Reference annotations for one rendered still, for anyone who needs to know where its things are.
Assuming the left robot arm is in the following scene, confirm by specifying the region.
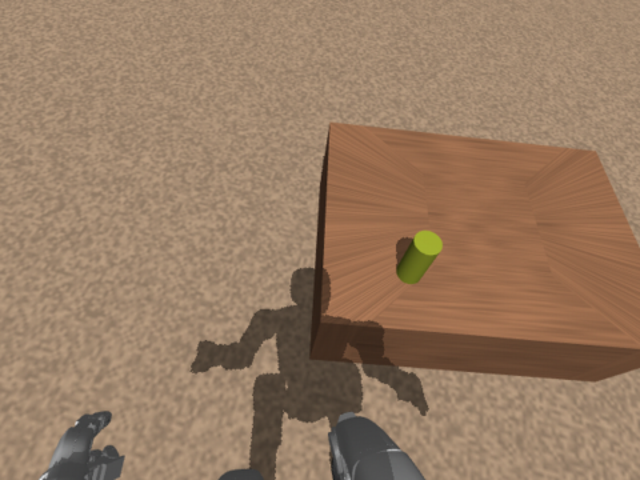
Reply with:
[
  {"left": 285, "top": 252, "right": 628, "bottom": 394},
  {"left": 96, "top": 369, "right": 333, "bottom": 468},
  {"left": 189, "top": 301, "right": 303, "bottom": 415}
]
[{"left": 38, "top": 462, "right": 90, "bottom": 480}]

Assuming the can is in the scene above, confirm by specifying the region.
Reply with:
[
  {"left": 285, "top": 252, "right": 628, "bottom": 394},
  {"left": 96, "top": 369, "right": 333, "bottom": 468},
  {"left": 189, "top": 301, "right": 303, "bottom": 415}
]
[{"left": 396, "top": 230, "right": 443, "bottom": 284}]

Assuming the left robot hand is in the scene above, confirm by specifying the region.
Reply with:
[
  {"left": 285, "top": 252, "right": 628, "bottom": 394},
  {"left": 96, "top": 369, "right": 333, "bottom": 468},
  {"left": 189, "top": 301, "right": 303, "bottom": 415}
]
[{"left": 48, "top": 411, "right": 125, "bottom": 480}]

